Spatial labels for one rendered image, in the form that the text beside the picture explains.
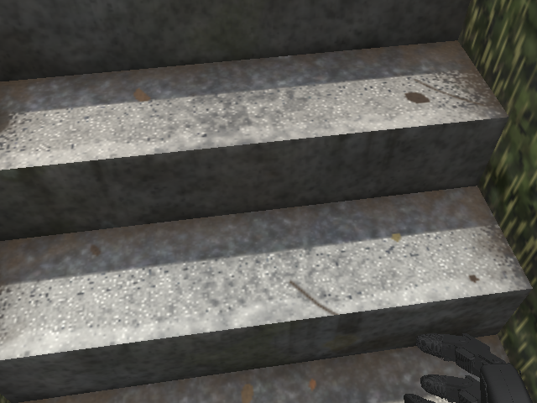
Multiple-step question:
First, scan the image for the robot right hand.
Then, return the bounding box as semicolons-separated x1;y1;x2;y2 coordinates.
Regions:
404;333;533;403

